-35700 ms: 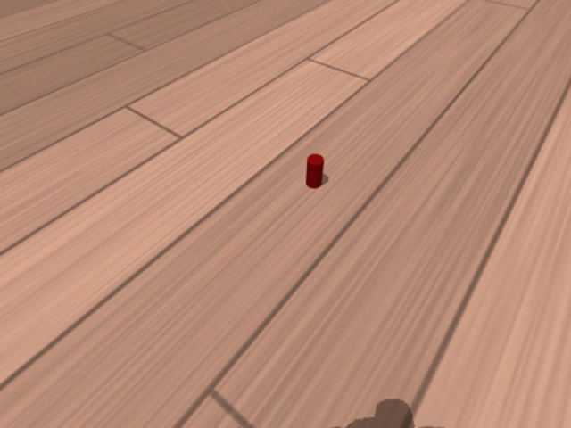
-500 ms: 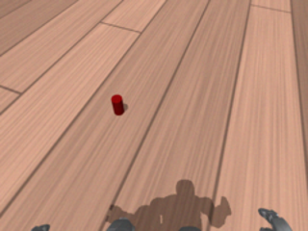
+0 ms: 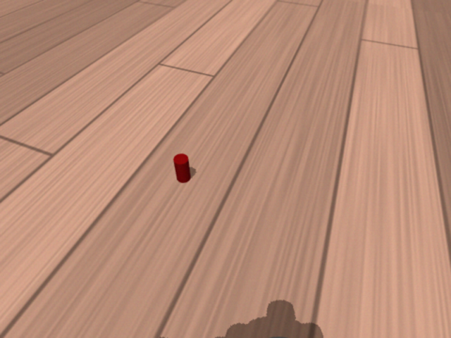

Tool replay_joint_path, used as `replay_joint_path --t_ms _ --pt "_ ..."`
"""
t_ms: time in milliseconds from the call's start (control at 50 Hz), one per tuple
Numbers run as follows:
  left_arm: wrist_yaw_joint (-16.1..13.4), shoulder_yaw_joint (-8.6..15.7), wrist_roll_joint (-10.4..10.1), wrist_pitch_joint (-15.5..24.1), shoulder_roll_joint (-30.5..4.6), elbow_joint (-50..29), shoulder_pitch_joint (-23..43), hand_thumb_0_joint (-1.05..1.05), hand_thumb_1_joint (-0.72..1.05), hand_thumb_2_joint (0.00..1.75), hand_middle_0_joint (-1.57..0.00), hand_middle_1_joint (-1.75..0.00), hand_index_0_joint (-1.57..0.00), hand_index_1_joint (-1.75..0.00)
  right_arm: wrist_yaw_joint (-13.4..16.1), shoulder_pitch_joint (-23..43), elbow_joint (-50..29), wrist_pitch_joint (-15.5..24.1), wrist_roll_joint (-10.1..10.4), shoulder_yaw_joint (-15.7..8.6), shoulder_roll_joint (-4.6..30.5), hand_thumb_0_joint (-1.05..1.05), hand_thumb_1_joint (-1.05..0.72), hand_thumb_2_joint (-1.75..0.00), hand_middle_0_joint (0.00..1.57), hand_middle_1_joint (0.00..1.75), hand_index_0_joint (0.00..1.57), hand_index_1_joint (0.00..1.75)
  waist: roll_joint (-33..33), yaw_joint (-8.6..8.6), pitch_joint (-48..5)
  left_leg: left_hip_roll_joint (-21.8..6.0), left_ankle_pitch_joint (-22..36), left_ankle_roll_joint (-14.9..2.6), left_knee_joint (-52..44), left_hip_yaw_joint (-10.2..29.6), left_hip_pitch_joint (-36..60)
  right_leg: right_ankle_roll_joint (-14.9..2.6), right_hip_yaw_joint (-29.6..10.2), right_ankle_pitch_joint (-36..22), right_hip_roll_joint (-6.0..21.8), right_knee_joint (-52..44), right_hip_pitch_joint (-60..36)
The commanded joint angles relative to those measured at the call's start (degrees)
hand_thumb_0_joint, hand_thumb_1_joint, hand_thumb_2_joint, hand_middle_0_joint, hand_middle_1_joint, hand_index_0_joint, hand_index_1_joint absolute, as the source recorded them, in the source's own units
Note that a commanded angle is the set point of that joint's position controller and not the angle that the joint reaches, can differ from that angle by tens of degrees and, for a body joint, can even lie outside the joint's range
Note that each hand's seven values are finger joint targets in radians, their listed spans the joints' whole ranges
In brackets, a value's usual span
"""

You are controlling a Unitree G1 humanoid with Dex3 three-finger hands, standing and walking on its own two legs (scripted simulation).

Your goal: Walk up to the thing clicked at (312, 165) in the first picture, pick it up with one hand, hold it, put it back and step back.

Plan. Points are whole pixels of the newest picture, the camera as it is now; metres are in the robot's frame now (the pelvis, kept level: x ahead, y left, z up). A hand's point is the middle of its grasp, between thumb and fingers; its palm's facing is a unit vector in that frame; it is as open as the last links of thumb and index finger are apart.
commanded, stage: step back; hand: left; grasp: from the side
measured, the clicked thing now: (182, 168) +1.08 +0.23 -0.69
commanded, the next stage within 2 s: stand in 0.70 s
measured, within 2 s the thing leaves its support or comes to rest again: neither
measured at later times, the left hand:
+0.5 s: hand out of the picture +0.15 +0.25 -0.15, palm faces +0.04 -0.93 -0.36, open 7.4 cm
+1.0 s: hand out of the picture +0.14 +0.25 -0.14, palm faces +0.00 -0.94 -0.34, open 7.4 cm
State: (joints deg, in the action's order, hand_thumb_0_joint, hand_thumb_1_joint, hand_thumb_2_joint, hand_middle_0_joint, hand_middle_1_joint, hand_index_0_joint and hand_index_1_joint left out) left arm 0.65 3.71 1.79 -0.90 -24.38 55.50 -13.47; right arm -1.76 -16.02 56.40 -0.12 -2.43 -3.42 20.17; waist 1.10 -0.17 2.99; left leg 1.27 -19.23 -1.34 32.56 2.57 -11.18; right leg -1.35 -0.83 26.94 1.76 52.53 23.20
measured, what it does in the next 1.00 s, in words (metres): steps on the spot: right foot, then left foot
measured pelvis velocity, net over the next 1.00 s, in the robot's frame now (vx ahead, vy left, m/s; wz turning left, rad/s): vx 0.07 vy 0.00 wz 0.00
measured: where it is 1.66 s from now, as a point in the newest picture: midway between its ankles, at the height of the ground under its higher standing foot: outside the picture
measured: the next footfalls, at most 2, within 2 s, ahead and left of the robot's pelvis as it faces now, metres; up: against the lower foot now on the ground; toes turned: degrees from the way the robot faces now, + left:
right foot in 0.16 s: +0.11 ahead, -0.13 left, +0.00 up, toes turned -2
left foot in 0.48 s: +0.12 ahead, +0.13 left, +0.00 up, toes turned +1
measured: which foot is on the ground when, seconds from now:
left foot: down 0.00-0.20, up 0.22-0.46, down 0.48-1.00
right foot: up 0.00-0.14, down 0.16-1.00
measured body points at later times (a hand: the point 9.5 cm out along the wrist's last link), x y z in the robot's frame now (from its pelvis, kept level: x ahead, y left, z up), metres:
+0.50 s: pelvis +0.05 -0.01 -0.01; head +0.07 -0.02 +0.44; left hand +0.14 +0.29 -0.12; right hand +0.12 -0.33 -0.14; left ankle +0.08 +0.13 -0.73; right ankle +0.07 -0.13 -0.73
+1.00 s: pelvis +0.07 +0.00 +0.01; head +0.07 -0.01 +0.46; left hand +0.14 +0.30 -0.11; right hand +0.18 -0.29 -0.11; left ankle +0.08 +0.13 -0.73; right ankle +0.07 -0.13 -0.73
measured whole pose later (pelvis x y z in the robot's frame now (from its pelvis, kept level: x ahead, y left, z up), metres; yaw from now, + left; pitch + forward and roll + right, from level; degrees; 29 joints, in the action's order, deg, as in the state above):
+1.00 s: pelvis +0.07 +0.00 +0.01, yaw +0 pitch -3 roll +0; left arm 0.9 -0.6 0.2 0.9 -19.8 64.3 -5.7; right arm -0.7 -2.7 63.2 0.9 -0.3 0.0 19.5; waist -0.7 0.9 3.3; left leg -1.2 -11.2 1.1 22.5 0.0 -7.9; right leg 0.7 1.4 12.0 1.4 22.8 7.4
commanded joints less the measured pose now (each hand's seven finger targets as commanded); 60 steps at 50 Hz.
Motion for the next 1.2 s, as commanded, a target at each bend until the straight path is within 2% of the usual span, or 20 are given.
replay_joint_path --t_ms 0,60,100,140,160,180,200,220,280,380,440,480,520,540,580,600,640,700,800,1180 --pt "0.2 2.7 -0.3 2.9 -9.6 -5.4 4.4 0.00 0.90 0.90 -0.20 -0.30 -0.20 -0.30 1.6 3.1 -4.8 3.1 0.0 -4.1 16.2 0.00 -0.90 -0.90 0.20 0.30 0.20 0.30 -9.9 -0.44 3.4 -11.9 -5.0 -8.01 -16.2 15.5 1.0 0.16 0.3 -3.7 1.4 -3.3 7.7" --pt "0.4 2.7 -0.2 2.9 -8.7 -5.8 6.4 0.00 0.90 0.90 -0.20 -0.30 -0.20 -0.30 1.6 2.5 -5.2 2.6 0.0 -4.2 16.4 0.00 -0.90 -0.90 0.20 0.30 0.20 0.30 -12.0 -1.50 2.2 -12.0 -3.4 -8.27 -15.0 13.6 -1.5 0.47 1.9 -3.1 -0.2 -10.7 1.0" --pt "0.1 2.8 -0.4 3.3 -8.6 -4.3 4.5 0.00 0.90 0.90 -0.20 -0.30 -0.20 -0.30 1.7 5.2 -5.9 2.0 0.4 -3.5 15.6 0.00 -0.90 -0.90 0.20 0.30 0.20 0.30 -11.2 0.39 0.8 -11.1 -1.6 -7.39 -11.2 10.0 -7.8 0.28 3.2 -6.7 -1.4 -17.7 -8.7" --pt "-0.8 3.3 -0.4 3.8 -8.5 -1.2 -1.7 0.00 0.90 0.90 -0.20 -0.30 -0.20 -0.30 2.0 6.1 -6.2 1.3 1.2 -1.7 11.2 0.00 -0.90 -0.90 0.20 0.30 0.20 0.30 -5.0 4.30 -2.2 -7.7 1.7 -4.01 0.7 5.7 -12.7 0.38 1.4 -14.1 -1.8 -27.9 -21.5" --pt "-1.3 4.1 0.5 4.4 -11.5 -1.1 -2.7 0.00 0.90 0.90 -0.20 -0.30 -0.20 -0.30 2.1 3.1 -6.5 1.3 1.8 -0.5 7.2 0.00 -0.90 -0.90 0.20 0.30 0.20 0.30 6.3 4.00 -4.6 -2.3 -3.5 -1.48 12.3 2.9 -17.2 -1.06 -12.2 -11.7 6.8 -32.5 -25.5" --pt "-1.6 4.5 0.7 4.7 -14.8 -2.7 -0.7 0.00 0.90 0.90 -0.20 -0.30 -0.20 -0.30 2.6 1.9 -6.4 1.1 1.6 0.0 6.5 0.00 -0.90 -0.90 0.20 0.30 0.20 0.30 10.5 3.09 -3.8 2.8 -13.1 0.60 17.7 2.9 -21.7 -4.94 -27.6 -5.1 16.8 -37.7 -23.1" --pt "-1.4 4.6 0.5 4.3 -15.6 -4.0 4.0 0.00 0.90 0.90 -0.20 -0.30 -0.20 -0.30 3.2 0.9 -4.5 0.5 1.3 -1.6 11.7 0.00 -0.90 -0.90 0.20 0.30 0.20 0.30 5.5 2.23 -2.8 -0.4 -15.2 0.43 20.8 4.7 -16.7 -9.62 -29.8 6.1 20.4 -38.7 -14.3" --pt "-1.3 4.4 0.3 4.2 -15.3 -4.6 5.8 0.00 0.90 0.90 -0.20 -0.30 -0.20 -0.30 3.3 -0.6 -3.4 0.6 1.2 -2.3 13.6 0.00 -0.90 -0.90 0.20 0.30 0.20 0.30 5.7 1.33 -0.2 -1.4 -15.6 0.50 21.8 4.6 -14.6 -11.52 -29.6 7.3 20.2 -38.3 -9.8" --pt "-1.4 3.3 -0.3 4.7 -11.5 -4.4 7.6 0.00 0.90 0.90 -0.20 -0.30 -0.20 -0.30 2.8 0.1 -1.3 0.6 1.5 -1.4 11.9 0.00 -0.90 -0.90 0.20 0.30 0.20 0.30 5.6 0.85 0.4 -2.2 -8.0 0.27 19.0 6.3 -15.1 -6.80 -16.1 -6.6 12.8 -35.9 -11.5" --pt "-1.6 2.8 -0.8 4.4 -10.9 -4.2 9.4 0.00 0.90 0.90 -0.20 -0.30 -0.20 -0.30 2.8 0.2 -0.2 0.9 1.0 -0.9 10.6 0.00 -0.90 -0.90 0.20 0.30 0.20 0.30 8.1 0.50 -3.2 -2.9 -4.8 1.59 7.6 -0.5 -6.7 -7.85 -8.4 -28.4 13.1 -29.3 -9.9" --pt "-1.7 2.1 -1.4 3.1 -10.2 -4.4 10.5 0.00 0.90 0.90 -0.20 -0.30 -0.20 -0.30 3.2 -0.3 1.4 1.5 0.7 -1.5 10.4 0.00 -0.90 -0.90 0.20 0.30 0.20 0.30 5.4 -0.99 -4.6 -1.1 10.5 1.26 -5.9 -3.5 -0.7 -4.56 -3.9 -34.1 9.7 -20.6 -9.8" --pt "-1.8 1.3 -1.6 2.5 -8.4 -4.8 9.3 0.00 0.90 0.90 -0.20 -0.30 -0.20 -0.30 3.5 2.2 0.6 1.6 0.1 -2.3 14.0 0.00 -0.90 -0.90 0.20 0.30 0.20 0.30 -1.5 0.18 -5.7 -8.1 22.2 -1.71 -6.0 5.1 0.9 -1.66 -1.8 -26.8 5.7 -16.2 -6.5" --pt "-1.8 1.2 -2.2 1.6 -7.9 -3.0 8.6 0.00 0.90 0.90 -0.20 -0.30 -0.20 -0.30 3.0 9.9 -1.3 1.5 0.6 -2.2 17.5 0.00 -0.90 -0.90 0.20 0.30 0.20 0.30 -8.0 1.88 -4.0 -16.0 14.6 -8.45 -9.8 13.9 -9.1 0.11 1.4 -4.5 -0.9 -14.0 -10.9" --pt "-1.8 1.1 -1.9 1.5 -7.6 -2.0 8.0 0.00 0.90 0.90 -0.20 -0.30 -0.20 -0.30 2.8 11.8 -1.0 1.4 0.4 -1.9 16.5 0.00 -0.90 -0.90 0.20 0.30 0.20 0.30 -7.9 2.51 -3.0 -16.0 12.3 -8.45 -10.3 13.2 -11.3 0.04 1.0 -3.3 -0.9 -14.9 -13.3" --pt "-1.7 1.0 -1.4 2.2 -7.9 -0.9 6.8 0.00 0.90 0.90 -0.20 -0.30 -0.20 -0.30 2.8 12.8 -0.5 1.5 0.8 -0.9 13.9 0.00 -0.90 -0.90 0.20 0.30 0.20 0.30 -6.8 3.23 -4.9 -12.0 15.2 -4.22 -7.3 7.8 -8.1 -0.67 -0.9 -13.3 2.0 -21.5 -14.9" --pt "-1.6 1.3 -1.3 2.6 -9.2 -0.6 6.6 0.00 0.90 0.90 -0.20 -0.30 -0.20 -0.30 2.9 12.7 -0.6 1.5 1.1 -0.5 13.1 0.00 -0.90 -0.90 0.20 0.30 0.20 0.30 -5.1 2.54 -6.3 -9.7 17.1 -2.70 -4.5 5.8 -7.4 -1.06 -3.0 -20.2 3.3 -22.6 -15.4" --pt "-1.5 1.4 -1.2 2.6 -11.0 -0.4 8.5 0.00 0.90 0.90 -0.20 -0.30 -0.20 -0.30 2.8 11.7 0.3 1.1 1.3 -0.6 12.8 0.00 -0.90 -0.90 0.20 0.30 0.20 0.30 -2.9 0.81 -6.2 -7.0 11.1 -1.04 -2.8 3.4 -5.5 -2.54 -7.3 -19.7 6.4 -25.2 -12.1" --pt "-0.7 -1.0 -2.0 2.8 -6.5 1.8 9.4 0.00 0.90 0.90 -0.20 -0.30 -0.20 -0.30 2.0 11.7 1.6 2.2 1.9 0.3 12.4 0.00 -0.90 -0.90 0.20 0.30 0.20 0.30 -5.4 0.14 -7.5 -9.2 14.0 -1.03 -9.7 5.8 1.2 -1.02 -4.1 -18.7 4.4 -27.2 -13.0" --pt "-0.8 -1.4 -1.7 3.2 -8.1 3.7 11.0 0.00 0.90 0.90 -0.20 -0.30 -0.20 -0.30 2.0 13.3 2.9 2.5 2.0 0.6 12.1 0.00 -0.90 -0.90 0.20 0.30 0.20 0.30 -1.7 -0.21 -5.9 -9.1 20.6 -0.13 -10.6 4.0 4.9 -0.37 -3.7 -25.8 5.1 -30.4 -14.2" --pt "-0.8 -1.7 -1.4 3.5 -8.0 6.5 10.9 0.00 0.90 0.90 -0.20 -0.30 -0.20 -0.30 1.5 14.9 5.3 2.2 1.9 0.8 11.3 0.00 -0.90 -0.90 0.20 0.30 0.20 0.30 -1.4 0.49 -3.5 -8.7 12.4 1.00 -17.7 2.7 4.7 0.56 -3.8 -17.8 5.4 -37.2 -15.5"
